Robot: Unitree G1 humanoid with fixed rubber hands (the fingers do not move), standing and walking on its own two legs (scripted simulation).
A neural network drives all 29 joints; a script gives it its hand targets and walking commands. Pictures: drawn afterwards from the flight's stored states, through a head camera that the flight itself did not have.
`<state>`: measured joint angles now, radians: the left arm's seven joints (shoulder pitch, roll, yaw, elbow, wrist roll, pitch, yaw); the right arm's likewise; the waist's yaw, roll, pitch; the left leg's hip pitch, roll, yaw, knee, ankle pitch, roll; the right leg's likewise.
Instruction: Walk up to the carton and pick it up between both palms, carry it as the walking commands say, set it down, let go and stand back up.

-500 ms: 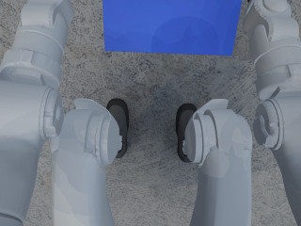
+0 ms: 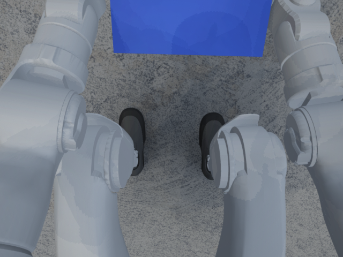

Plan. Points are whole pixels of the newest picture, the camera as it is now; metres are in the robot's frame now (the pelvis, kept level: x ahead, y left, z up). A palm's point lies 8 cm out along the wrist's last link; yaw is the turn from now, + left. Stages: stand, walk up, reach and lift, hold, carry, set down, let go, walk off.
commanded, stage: reach and lift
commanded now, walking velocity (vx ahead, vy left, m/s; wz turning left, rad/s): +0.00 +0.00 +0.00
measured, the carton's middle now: out of the picture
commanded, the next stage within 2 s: none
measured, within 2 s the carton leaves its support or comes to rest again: leaves its support in 0.62 s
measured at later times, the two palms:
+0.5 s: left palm out of the picture +0.56 +0.15 -0.19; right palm out of the picture +0.54 -0.16 -0.20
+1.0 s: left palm out of the picture +0.55 +0.15 -0.13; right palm out of the picture +0.53 -0.15 -0.14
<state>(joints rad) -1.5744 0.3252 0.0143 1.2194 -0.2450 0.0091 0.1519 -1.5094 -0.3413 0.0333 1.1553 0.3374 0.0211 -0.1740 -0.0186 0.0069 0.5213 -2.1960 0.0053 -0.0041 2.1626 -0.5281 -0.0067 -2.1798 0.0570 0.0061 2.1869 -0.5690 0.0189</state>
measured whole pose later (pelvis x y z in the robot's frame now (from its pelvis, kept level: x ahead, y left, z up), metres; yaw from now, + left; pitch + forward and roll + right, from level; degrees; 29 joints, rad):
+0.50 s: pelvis +0.01 +0.00 -0.02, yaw +0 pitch +32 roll -1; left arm -1.54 0.31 0.12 1.15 -0.13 0.15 0.12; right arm -1.46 -0.30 -0.10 1.11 0.22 0.14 -0.12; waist -0.01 -0.01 0.47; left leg -2.24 -0.02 -0.03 2.24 -0.55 -0.02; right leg -2.21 0.05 -0.01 2.26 -0.60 0.01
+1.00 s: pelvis -0.01 +0.01 +0.01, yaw -1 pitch +28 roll -1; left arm -1.45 0.24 0.25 0.88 -0.07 0.26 0.16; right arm -1.43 -0.25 -0.23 0.89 0.08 0.27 -0.15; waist 0.01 0.02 0.52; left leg -2.09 -0.07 -0.04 2.15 -0.54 -0.04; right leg -2.07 0.08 0.03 2.15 -0.56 0.05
